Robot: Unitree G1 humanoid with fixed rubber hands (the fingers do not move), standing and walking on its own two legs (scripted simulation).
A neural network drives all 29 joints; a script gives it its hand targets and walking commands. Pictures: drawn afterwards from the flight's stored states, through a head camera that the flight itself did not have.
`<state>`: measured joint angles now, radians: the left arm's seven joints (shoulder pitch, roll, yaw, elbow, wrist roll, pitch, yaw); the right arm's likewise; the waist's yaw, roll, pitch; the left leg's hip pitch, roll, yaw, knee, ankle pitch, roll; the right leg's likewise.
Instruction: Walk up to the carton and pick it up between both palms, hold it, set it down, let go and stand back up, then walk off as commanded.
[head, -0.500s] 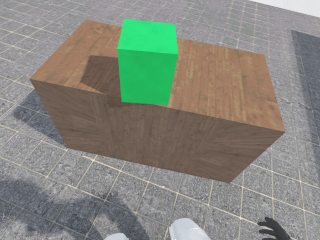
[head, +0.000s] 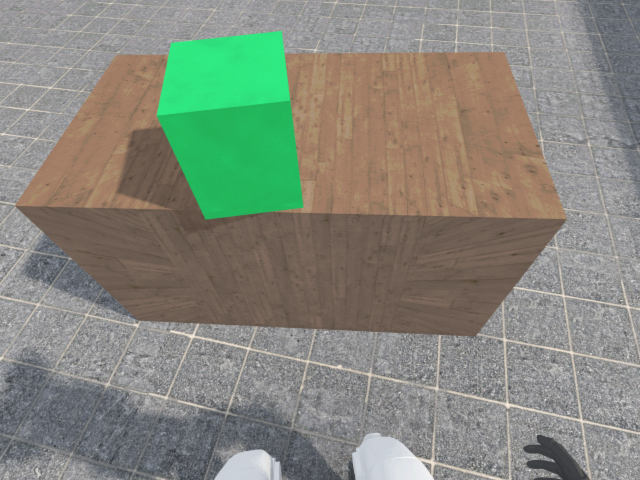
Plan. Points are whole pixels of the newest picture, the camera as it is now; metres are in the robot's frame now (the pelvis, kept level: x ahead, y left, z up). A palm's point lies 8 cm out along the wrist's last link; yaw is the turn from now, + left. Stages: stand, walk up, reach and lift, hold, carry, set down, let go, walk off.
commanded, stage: walk up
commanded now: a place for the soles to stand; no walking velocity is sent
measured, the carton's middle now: (241, 130) +0.70 +0.14 -0.01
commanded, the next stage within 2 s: none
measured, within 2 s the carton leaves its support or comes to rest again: neither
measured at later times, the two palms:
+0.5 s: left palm out of the picture +0.05 +0.32 -0.13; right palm out of the picture +0.05 -0.31 -0.06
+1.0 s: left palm out of the picture +0.11 +0.31 -0.10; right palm out of the picture +0.06 -0.32 -0.09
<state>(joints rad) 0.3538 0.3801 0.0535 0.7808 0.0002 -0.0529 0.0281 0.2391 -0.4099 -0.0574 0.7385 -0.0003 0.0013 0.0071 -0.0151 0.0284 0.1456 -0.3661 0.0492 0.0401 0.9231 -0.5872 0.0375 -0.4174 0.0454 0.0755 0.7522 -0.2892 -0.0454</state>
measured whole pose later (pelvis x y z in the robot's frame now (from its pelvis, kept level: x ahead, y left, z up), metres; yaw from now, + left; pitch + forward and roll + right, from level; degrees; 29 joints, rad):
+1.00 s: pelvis +0.01 +0.01 +0.00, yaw -7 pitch -2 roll +1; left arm 0.31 0.38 0.04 0.78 0.00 -0.05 -0.01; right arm 0.26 -0.42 -0.06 0.74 0.00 -0.03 -0.01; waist -0.01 -0.02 0.11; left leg -0.29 0.06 0.04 0.79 -0.57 0.00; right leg -0.41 0.05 0.10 0.78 -0.34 -0.02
